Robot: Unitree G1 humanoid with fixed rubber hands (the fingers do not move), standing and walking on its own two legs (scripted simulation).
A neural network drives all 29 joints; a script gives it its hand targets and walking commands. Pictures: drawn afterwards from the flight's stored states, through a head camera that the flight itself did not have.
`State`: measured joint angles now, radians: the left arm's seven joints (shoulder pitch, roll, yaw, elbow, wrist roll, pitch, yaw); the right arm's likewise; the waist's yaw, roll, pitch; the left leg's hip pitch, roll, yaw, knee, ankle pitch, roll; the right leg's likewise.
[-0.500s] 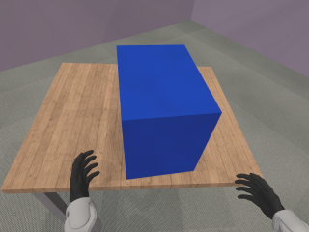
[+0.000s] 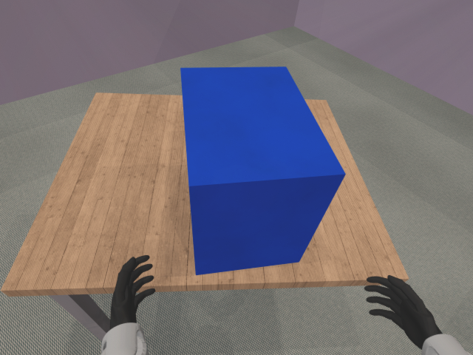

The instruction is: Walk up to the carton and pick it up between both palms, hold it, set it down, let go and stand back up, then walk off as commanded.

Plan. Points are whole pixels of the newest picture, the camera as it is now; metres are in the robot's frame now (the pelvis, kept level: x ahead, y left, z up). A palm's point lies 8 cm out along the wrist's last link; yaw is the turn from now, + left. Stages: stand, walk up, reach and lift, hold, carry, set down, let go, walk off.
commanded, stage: set down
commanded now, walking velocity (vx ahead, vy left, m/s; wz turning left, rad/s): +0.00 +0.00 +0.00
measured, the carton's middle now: (241, 168) +0.46 +0.05 +0.05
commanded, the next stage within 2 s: let go in 1.94 s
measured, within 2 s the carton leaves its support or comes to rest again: neither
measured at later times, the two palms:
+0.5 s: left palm (123, 324) +0.17 +0.20 -0.02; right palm (413, 340) +0.21 -0.26 -0.02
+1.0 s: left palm (111, 341) +0.15 +0.22 -0.06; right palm (383, 346) +0.20 -0.22 -0.05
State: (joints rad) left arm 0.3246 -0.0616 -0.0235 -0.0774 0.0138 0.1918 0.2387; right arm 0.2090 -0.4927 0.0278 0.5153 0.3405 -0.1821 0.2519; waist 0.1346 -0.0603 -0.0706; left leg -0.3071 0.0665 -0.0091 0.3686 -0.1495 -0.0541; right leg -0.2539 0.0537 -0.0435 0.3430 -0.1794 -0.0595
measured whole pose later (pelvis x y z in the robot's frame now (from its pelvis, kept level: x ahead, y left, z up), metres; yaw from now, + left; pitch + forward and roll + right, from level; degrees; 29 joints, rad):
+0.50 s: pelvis +0.01 +0.00 +0.00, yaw +0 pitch +5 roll +0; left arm 0.32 0.00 -0.02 0.06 0.01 0.13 0.18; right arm 0.26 -0.45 0.03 0.55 0.34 -0.18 0.22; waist 0.13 -0.06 -0.07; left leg -0.30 0.06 -0.01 0.37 -0.16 -0.05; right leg -0.25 0.04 -0.04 0.34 -0.19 -0.05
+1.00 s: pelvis +0.01 +0.01 +0.00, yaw +1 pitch +5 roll +0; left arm 0.32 0.08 -0.02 0.22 0.01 0.11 0.13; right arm 0.25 -0.31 0.03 0.61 0.25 -0.18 0.14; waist 0.13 -0.07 -0.05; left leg -0.28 0.04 -0.01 0.37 -0.17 -0.04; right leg -0.22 0.03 -0.04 0.34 -0.20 -0.04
